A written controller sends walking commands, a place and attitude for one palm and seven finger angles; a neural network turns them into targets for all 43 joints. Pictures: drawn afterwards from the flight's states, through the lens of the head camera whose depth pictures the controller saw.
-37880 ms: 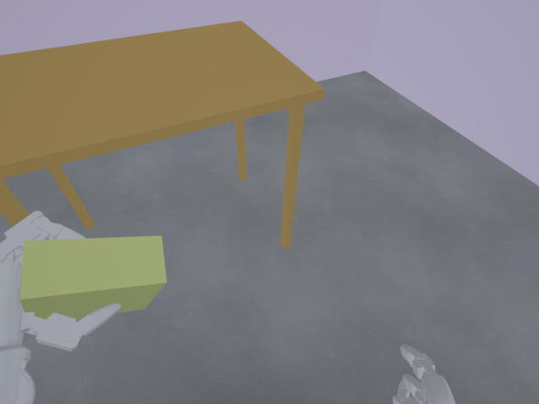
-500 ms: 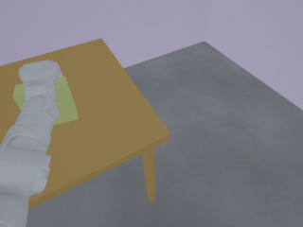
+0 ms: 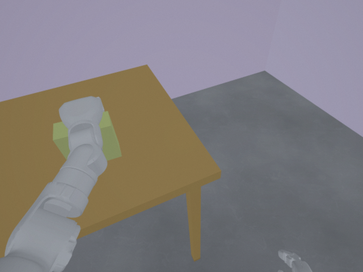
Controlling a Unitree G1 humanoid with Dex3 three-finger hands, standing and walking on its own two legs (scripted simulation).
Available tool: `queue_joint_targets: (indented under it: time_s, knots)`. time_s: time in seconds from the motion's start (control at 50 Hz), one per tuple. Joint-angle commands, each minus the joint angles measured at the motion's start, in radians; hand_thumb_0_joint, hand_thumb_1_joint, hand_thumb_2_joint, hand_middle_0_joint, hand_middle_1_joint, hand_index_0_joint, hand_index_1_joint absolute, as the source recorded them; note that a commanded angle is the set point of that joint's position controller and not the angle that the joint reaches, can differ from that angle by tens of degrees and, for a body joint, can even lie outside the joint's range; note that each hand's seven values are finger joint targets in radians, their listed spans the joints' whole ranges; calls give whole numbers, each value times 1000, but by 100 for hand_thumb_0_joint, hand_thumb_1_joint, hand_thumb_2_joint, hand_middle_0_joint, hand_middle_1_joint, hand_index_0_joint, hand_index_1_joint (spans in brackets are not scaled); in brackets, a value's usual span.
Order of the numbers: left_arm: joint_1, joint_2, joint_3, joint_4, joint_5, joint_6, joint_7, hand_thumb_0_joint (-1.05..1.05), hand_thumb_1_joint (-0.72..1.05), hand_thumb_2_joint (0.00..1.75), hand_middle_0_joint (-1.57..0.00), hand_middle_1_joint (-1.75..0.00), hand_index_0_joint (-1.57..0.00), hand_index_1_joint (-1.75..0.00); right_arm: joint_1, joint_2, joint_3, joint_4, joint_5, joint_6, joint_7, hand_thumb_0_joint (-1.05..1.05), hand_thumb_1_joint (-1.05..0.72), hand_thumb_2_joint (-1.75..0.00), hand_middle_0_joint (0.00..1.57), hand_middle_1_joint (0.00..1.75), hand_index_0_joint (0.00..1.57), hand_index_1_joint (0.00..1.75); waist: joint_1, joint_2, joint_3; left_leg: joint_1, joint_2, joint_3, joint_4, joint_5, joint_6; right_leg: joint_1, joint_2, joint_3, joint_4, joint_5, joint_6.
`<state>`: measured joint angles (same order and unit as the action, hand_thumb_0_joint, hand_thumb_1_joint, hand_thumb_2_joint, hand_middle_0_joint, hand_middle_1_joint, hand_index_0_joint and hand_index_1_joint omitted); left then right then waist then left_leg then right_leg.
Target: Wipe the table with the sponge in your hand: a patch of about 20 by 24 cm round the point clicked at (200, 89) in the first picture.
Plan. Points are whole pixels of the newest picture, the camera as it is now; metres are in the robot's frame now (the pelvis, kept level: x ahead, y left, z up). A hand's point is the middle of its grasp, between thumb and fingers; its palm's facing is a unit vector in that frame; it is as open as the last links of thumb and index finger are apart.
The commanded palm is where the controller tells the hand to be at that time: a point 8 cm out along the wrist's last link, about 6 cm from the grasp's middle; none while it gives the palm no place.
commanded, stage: wipe back along the third lane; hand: left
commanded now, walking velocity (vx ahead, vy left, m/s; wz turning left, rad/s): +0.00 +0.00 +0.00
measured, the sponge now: (93, 146) +0.40 +0.27 +0.07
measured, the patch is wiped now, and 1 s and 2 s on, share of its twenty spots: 0.95 0.95 0.95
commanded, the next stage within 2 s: slide back across to the middle lane in 1.12 s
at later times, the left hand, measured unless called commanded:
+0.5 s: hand (95, 141) +0.36 +0.23 +0.13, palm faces +0.06 +0.00 -1.00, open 9.9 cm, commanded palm +0.32 +0.21 +0.15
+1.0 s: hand (101, 159) +0.31 +0.19 +0.13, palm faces +0.12 -0.03 -0.99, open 9.8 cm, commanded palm +0.27 +0.18 +0.15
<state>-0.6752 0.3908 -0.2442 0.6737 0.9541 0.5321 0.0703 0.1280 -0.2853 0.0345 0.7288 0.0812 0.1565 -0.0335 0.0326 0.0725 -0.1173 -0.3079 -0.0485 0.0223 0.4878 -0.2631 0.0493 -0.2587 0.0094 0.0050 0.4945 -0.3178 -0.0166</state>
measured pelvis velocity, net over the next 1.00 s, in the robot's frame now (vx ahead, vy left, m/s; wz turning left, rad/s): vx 0.00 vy -0.03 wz -0.02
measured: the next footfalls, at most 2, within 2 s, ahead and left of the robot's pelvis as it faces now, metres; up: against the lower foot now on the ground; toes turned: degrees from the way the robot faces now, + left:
none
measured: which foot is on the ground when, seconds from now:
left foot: down 0.00-1.00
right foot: down 0.00-1.00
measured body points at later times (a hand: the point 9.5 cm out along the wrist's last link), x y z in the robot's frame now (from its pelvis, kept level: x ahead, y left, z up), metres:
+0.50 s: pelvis +0.01 -0.02 +0.00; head -0.01 -0.07 +0.45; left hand +0.35 +0.22 +0.18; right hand +0.21 -0.25 -0.11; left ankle -0.01 +0.09 -0.74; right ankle -0.04 -0.11 -0.74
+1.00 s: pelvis +0.00 -0.03 +0.00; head -0.04 -0.09 +0.44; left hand +0.30 +0.19 +0.18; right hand +0.23 -0.25 -0.09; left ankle -0.01 +0.09 -0.74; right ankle -0.04 -0.11 -0.74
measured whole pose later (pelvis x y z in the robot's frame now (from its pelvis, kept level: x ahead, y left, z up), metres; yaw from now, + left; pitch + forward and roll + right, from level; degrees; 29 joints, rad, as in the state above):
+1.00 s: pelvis +0.00 -0.03 +0.00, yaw -1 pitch -1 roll +2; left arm -0.23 0.38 -0.28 0.07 0.96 0.69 0.03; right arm 0.02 -0.30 0.07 0.67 0.09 0.15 -0.01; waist 0.08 0.12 -0.08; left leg -0.19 -0.02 0.03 0.48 -0.27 0.01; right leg -0.17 0.04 0.01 0.53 -0.34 -0.06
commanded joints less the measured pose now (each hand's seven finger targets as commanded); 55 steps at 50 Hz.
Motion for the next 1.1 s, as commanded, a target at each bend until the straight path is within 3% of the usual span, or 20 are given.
queue_joint_targets:
  time_s: [0.0,0.06,0.1,0.18,0.2,0.32,0.4,0.48,0.5,0.54,0.58,0.6,0.68,0.7,0.8,0.86,0.9,0.96,1.0,1.08]
  knots:
    - [-234,104,16,-136,15,14,-48,0,10,130,-120,-160,-120,-160,-146,-125,-33,-146,-8,-28,-13,0,-90,-90,20,30,20,30,-3,-99,-152,141,23,-30,-43,322,-16,28,29,-17,-40,310,-48]
    - [-206,62,-24,-154,17,24,-56,0,10,130,-120,-160,-120,-160,-156,-116,-27,-154,-6,-29,-16,0,-90,-90,20,30,20,30,-12,-128,-147,151,16,-22,-32,321,-12,36,27,-23,-33,331,-42]
    - [-189,110,20,-174,14,28,-60,0,10,130,-120,-160,-120,-160,-174,-120,-22,-161,-10,-24,-19,0,-90,-90,20,30,20,30,6,-111,-146,137,15,-20,-37,321,-15,56,24,-7,-38,345,-48]
    - [-114,46,-28,-236,6,37,-67,0,10,130,-120,-160,-120,-160,-188,-107,-19,-176,-6,-28,-15,0,-90,-90,20,30,20,30,4,-114,-166,163,10,-14,-18,375,-14,83,23,-9,-21,416,-43]
    - [-70,96,30,-256,-2,38,-65,0,10,130,-120,-160,-120,-160,-194,-113,-17,-181,-11,-26,-13,0,-90,-90,20,30,20,30,25,-98,-189,160,12,-17,-18,396,-17,107,23,2,-19,443,-48]
    - [8,42,-16,-384,-28,73,-81,0,10,130,-120,-160,-120,-160,-230,-110,-13,-200,-5,-32,-5,0,-90,-90,20,30,20,30,15,-132,-168,162,6,-5,-10,412,-8,139,19,5,-11,519,-36]
    - [61,116,51,-421,-35,98,-91,0,10,130,-120,-160,-120,-160,-249,-117,-10,-199,-6,-36,-6,0,-90,-90,20,30,20,30,35,-142,-145,142,1,-4,-19,386,-8,159,20,23,-20,523,-36]
    - [96,61,-2,-475,-36,100,-105,0,10,130,-120,-160,-120,-160,-260,-110,-8,-202,-2,-46,-5,0,-90,-90,20,30,20,30,22,-173,-139,146,-6,6,-11,374,-1,165,19,27,-17,542,-25]
    - [142,111,52,-492,-38,99,-104,0,10,130,-120,-160,-120,-160,-261,-113,-8,-208,-4,-46,-2,0,-90,-90,20,30,20,30,38,-146,-150,143,-3,-1,-15,377,-5,178,21,41,-14,540,-32]
    - [180,46,-1,-514,-38,96,-105,0,10,130,-120,-160,-120,-160,-266,-105,-7,-213,-1,-52,1,0,-90,-90,20,30,20,30,31,-161,-137,146,-4,6,-11,373,-3,166,22,26,-8,534,-26]
    - [208,60,15,-561,-45,99,-104,0,10,130,-120,-160,-120,-160,-277,-105,-8,-217,-2,-56,7,0,-90,-90,20,30,20,30,36,-169,-136,147,-6,7,-9,371,-1,177,22,34,-11,551,-24]
    - [219,112,61,-562,-45,105,-101,0,10,130,-120,-160,-120,-160,-282,-113,-7,-215,-5,-52,5,0,-90,-90,20,30,20,30,46,-155,-134,136,-6,3,-15,354,-5,186,23,51,-13,537,-28]
    - [223,57,11,-587,-46,129,-95,0,10,130,-120,-160,-120,-160,-300,-102,-3,-215,0,-57,6,0,-90,-90,20,30,20,30,37,-162,-93,133,-6,9,-25,324,-3,163,24,39,-23,488,-21]
    - [228,97,47,-591,-39,135,-90,0,10,130,-120,-160,-120,-160,-300,-110,-4,-212,-3,-53,6,0,-90,-90,20,30,20,30,44,-144,-92,133,-5,4,-30,312,-6,158,28,52,-27,464,-28]
    - [278,79,33,-621,-35,153,-87,0,10,130,-120,-160,-120,-160,-318,-103,-1,-216,-3,-57,11,0,-90,-90,20,30,20,30,49,-148,-94,134,-8,5,-32,292,-6,163,31,58,-29,437,-26]
    - [300,22,-16,-647,-42,156,-88,0,10,130,-120,-160,-120,-160,-331,-91,3,-222,0,-63,13,0,-90,-90,20,30,20,30,43,-158,-79,136,-9,10,-29,286,-3,161,28,55,-31,442,-20]
    - [357,65,31,-666,-43,159,-82,0,10,130,-120,-160,-120,-160,-336,-95,3,-223,-3,-61,20,0,-90,-90,20,30,20,30,58,-142,-93,134,-9,7,-35,280,-8,178,33,71,-30,437,-24]
    - [335,10,-25,-692,-44,168,-84,0,10,130,-120,-160,-120,-160,-349,-86,7,-226,1,-62,21,0,-90,-90,20,30,20,30,45,-163,-60,132,-7,8,-38,261,-4,156,31,59,-37,404,-18]
    - [346,64,21,-696,-39,178,-81,0,10,130,-120,-160,-120,-160,-357,-91,7,-222,-3,-61,20,0,-90,-90,20,30,20,30,56,-153,-48,133,-8,7,-42,250,-5,154,34,77,-46,390,-21]
    - [333,-1,-44,-694,-33,191,-83,0,10,130,-120,-160,-120,-160,-366,-81,12,-221,2,-61,22,0,-90,-90,20,30,20,30,48,-152,-21,131,-6,5,-56,221,-5,128,35,59,-55,319,-20]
